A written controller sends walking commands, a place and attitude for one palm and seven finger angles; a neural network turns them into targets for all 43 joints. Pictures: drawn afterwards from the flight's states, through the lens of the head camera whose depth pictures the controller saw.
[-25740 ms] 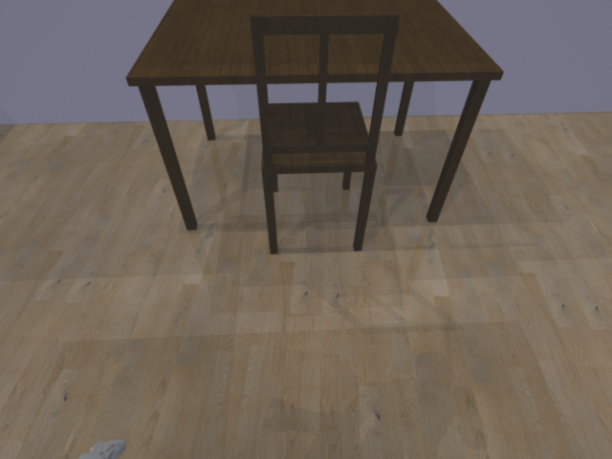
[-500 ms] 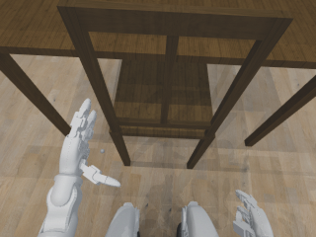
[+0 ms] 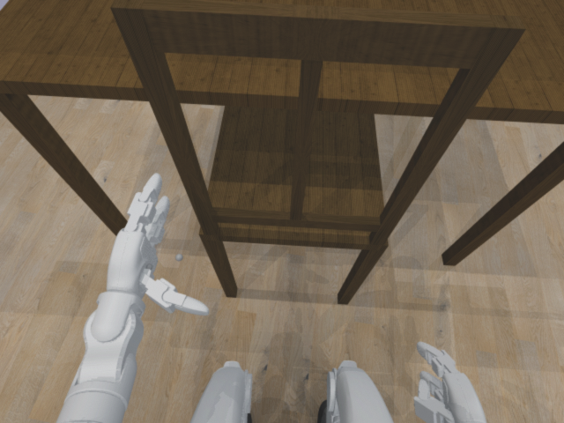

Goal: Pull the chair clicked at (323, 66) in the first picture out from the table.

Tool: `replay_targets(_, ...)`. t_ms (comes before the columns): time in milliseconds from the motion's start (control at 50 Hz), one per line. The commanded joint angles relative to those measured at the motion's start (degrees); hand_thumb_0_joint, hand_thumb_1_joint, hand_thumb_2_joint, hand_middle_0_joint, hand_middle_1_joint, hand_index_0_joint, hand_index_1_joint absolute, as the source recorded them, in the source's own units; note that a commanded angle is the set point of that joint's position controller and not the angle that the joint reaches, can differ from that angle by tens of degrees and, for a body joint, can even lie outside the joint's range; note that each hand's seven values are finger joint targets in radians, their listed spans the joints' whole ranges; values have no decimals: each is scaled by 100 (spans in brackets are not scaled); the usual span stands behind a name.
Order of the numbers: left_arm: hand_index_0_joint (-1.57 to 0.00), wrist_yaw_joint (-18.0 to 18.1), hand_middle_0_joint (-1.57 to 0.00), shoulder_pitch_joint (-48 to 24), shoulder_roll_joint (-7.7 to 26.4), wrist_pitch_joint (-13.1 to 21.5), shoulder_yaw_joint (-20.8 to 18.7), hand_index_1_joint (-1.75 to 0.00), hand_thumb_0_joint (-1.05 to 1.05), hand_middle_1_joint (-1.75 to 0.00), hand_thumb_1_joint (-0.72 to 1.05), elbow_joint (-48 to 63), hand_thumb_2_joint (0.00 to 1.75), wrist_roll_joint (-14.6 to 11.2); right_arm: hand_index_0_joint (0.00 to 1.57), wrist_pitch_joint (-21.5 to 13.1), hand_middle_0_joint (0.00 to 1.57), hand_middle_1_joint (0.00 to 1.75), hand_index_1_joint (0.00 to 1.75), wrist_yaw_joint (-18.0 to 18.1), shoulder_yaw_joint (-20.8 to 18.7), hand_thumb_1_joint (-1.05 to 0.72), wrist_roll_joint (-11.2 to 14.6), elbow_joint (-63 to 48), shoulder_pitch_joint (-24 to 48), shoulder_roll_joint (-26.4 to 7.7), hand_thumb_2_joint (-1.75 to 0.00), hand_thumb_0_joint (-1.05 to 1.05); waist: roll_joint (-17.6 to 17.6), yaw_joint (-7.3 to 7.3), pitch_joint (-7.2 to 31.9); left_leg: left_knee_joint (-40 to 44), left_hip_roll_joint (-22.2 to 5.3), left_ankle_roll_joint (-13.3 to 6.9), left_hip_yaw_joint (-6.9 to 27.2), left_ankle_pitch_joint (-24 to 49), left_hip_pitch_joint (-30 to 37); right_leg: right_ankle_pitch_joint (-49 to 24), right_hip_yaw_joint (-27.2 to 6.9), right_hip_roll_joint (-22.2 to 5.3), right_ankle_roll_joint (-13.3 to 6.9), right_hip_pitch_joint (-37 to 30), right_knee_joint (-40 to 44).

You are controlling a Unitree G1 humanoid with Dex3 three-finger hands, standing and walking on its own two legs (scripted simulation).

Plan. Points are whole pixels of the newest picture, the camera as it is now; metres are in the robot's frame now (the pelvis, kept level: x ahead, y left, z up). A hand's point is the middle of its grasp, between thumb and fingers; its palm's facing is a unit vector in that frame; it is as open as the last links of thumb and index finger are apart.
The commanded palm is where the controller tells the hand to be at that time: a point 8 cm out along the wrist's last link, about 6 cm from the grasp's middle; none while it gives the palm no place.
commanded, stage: push the fingers through the gap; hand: left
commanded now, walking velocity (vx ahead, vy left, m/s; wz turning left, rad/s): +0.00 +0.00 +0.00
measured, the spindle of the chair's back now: (301, 159) +0.47 -0.01 +0.06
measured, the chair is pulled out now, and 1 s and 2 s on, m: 0.00 0.00 0.00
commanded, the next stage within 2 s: hook a spindle and tug to test in 1.52 s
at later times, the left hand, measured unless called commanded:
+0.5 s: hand (189, 228) +0.37 +0.15 +0.03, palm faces -0.04 -1.00 -0.03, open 17.0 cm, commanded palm +0.37 +0.20 +0.02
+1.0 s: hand (198, 195) +0.43 +0.14 +0.03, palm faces -0.05 -1.00 -0.06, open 16.9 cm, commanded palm +0.41 +0.19 +0.02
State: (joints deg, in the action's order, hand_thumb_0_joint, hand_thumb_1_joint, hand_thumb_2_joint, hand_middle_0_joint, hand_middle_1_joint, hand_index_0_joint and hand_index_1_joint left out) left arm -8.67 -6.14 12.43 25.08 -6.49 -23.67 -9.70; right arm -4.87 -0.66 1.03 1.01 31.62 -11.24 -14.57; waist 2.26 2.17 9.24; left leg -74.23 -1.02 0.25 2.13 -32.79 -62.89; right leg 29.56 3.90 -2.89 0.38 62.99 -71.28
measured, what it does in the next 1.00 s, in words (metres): stands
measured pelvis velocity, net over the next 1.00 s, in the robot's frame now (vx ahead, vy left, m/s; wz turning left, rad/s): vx -0.01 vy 0.01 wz -0.02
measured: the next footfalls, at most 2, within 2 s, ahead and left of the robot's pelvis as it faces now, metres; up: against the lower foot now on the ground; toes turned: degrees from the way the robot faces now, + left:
none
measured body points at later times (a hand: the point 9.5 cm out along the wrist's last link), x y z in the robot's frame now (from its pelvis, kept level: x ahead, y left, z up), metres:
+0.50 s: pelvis +0.00 +0.00 +0.00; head +0.12 +0.00 +0.44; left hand +0.37 +0.20 +0.03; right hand +0.13 -0.25 -0.11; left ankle +0.02 +0.12 -0.62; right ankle +0.04 -0.13 -0.62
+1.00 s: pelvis -0.01 +0.01 -0.01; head +0.13 +0.01 +0.43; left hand +0.43 +0.19 +0.03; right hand +0.09 -0.25 -0.12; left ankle +0.02 +0.12 -0.62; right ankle +0.04 -0.13 -0.62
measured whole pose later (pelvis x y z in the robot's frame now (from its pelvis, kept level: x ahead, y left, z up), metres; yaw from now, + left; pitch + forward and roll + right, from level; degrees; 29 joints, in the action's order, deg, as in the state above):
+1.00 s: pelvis -0.01 +0.01 -0.01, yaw -1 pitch +24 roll -2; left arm -7.1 -30.0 14.6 29.3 -12.6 -44.1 -6.1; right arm -3.4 -1.0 0.3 -0.8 35.4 -14.0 -14.4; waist 2.0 5.5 8.4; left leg -74.9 -1.5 -0.3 1.0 -32.2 -66.8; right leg 28.2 2.6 -2.3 0.9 67.3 -71.6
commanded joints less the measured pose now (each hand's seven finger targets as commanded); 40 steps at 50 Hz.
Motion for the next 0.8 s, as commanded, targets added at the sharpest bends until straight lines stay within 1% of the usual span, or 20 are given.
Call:
replay_targets(0,-6,-329,-6,-1409,655,298,-86,-8,0,-8,-50,2029,30,-121,20,-315,20,30,30,187,-411,-90,2,-840,-111,-836,-90,0,231,140,2598,1143,120,-150,-51,1668,1592,-1264,-188,222,-200,-1690,1075)
replay_targets(40,-6,-70,-6,-1469,1041,573,-500,-8,0,-8,-50,2485,30,-164,20,-400,20,30,30,222,-381,-90,-69,-757,-160,-781,-90,0,289,77,2860,1081,95,-130,6,2171,1760,-1634,-165,242,-185,-1749,915)
replay_targets(100,-6,318,-6,-1340,985,798,-833,-8,0,-8,-50,1738,30,-115,20,-407,20,30,30,177,-343,-90,-142,-518,-162,-680,-90,0,-157,129,2304,948,108,-123,-32,1945,1181,-1552,-163,266,-142,-1650,845)
replay_targets(140,-6,399,-6,-1242,925,767,-840,-8,0,-8,-50,1031,30,28,20,-360,20,30,30,115,-336,-90,-153,-465,-147,-708,-90,0,-155,133,1943,932,133,-118,-51,1587,836,-1215,-153,276,-157,-1422,813)
replay_targets(160,-6,353,-6,-1357,646,691,-544,-8,0,-8,-50,707,30,93,20,-333,20,30,30,73,-324,-90,-150,-443,-114,-716,-90,0,-119,229,1772,925,148,-113,-90,1331,720,-1020,-162,258,-150,-1293,850)
replay_targets(180,-6,296,-6,-1240,739,573,-639,-8,0,-8,-50,305,30,135,20,-277,20,30,30,49,-338,-90,-132,-449,-149,-772,-90,0,-224,191,1632,964,157,-103,-108,1095,579,-785,-178,267,-164,-1262,913)
replay_targets(200,-6,178,-6,-1377,597,456,-407,-8,0,-8,-50,142,30,180,20,-232,20,30,30,36,-335,-90,-102,-490,-150,-814,-90,0,-150,267,1523,1002,158,-112,-123,986,585,-697,-184,269,-177,-1167,972)
replay_targets(240,-6,-60,-6,-1569,627,264,-344,-8,0,-8,-50,119,30,157,20,-183,20,30,30,43,-360,-90,-47,-587,-227,-882,-90,0,-128,259,1730,1066,161,-134,-147,1073,707,-826,-222,263,-204,-1388,1045)
replay_targets(280,-6,-236,-6,-1941,652,200,-276,-8,0,-8,-50,549,30,51,20,-173,20,30,30,86,-396,-90,-20,-644,-264,-886,-90,0,3,260,2284,1072,139,-145,-153,1378,1056,-1167,-241,247,-194,-1602,1054)
replay_targets(320,-6,-267,-6,-2245,740,299,-333,-8,0,-8,-50,1088,30,-85,20,-211,20,30,30,137,-401,-90,-15,-658,-280,-851,-90,0,148,222,2600,1107,119,-134,-100,1719,1388,-1418,-220,253,-191,-1728,1047)
replay_targets(340,-6,-234,-6,-2553,670,389,-208,-8,0,-8,-50,1312,30,-132,20,-258,20,30,30,161,-379,-90,-20,-634,-283,-836,-90,0,282,313,2669,1082,98,-138,-35,1907,1558,-1508,-176,266,-190,-1590,984)
replay_targets(360,-6,-145,-6,-2659,813,480,-398,-8,0,-8,-50,1417,30,-168,20,-289,20,30,30,174,-395,-90,-56,-543,-339,-826,-90,0,243,287,2785,1058,89,-127,1,2003,1640,-1558,-174,261,-170,-1600,975)
replay_targets(420,-6,127,-6,-2547,965,668,-746,-8,0,-8,-50,816,30,-87,20,-324,20,30,30,177,-381,-90,-114,-320,-404,-806,-90,0,-189,317,2459,970,87,-126,-13,1872,1229,-1515,-171,278,-132,-1544,908)
replay_targets(440,-6,196,-6,-2774,1046,749,-764,-8,0,-8,-50,734,30,-10,20,-342,20,30,30,169,-361,-90,-139,-287,-426,-820,-90,0,-169,338,2399,933,103,-146,-6,1799,1081,-1451,-176,289,-141,-1479,847)
replay_targets(480,-6,202,-6,-2920,826,800,-545,-8,0,-8,-50,301,30,160,20,-329,20,30,30,119,-372,-90,-151,-195,-425,-812,-90,0,-67,422,2127,938,104,-129,-24,1531,1049,-1163,-157,279,-152,-1176,867)
replay_targets(540,-6,87,-6,-2818,944,690,-630,-8,0,-8,-50,-84,30,259,20,-264,20,30,30,76,-402,-90,-145,-240,-515,-880,-90,0,155,302,2249,1018,120,-108,-19,1641,1139,-1209,-140,286,-225,-1231,837)
replay_targets(580,-6,-24,-6,-2674,731,524,-457,-8,0,-8,-50,-137,30,220,20,-190,20,30,30,28,-411,-90,-126,-313,-538,-878,-90,0,325,262,2387,1098,103,-63,-26,1938,1396,-1436,-110,275,-246,-1269,855)
replay_targets(620,-6,-71,-6,-2614,655,386,-421,-8,0,-8,-50,-32,30,125,20,-120,20,30,30,2,-433,-90,-97,-384,-562,-877,-90,0,208,251,2574,1138,79,-54,-15,2121,1544,-1589,-90,288,-233,-1377,889)
replay_targets(700,-6,90,-6,-3133,857,399,-675,-8,0,-8,-50,-49,30,64,20,-50,20,30,30,23,-409,-90,-102,-340,-616,-851,-90,0,-117,357,2425,1099,93,-96,-37,1913,1277,-1535,-128,311,-169,-1439,943)
replay_targets(780,-6,260,-6,-3674,1036,700,-813,-8,0,-8,-50,-392,30,271,20,-64,20,30,30,33,-390,-90,-155,-202,-666,-835,-90,0,-209,455,2202,996,107,-120,-54,1553,987,-1245,-180,316,-160,-1243,909)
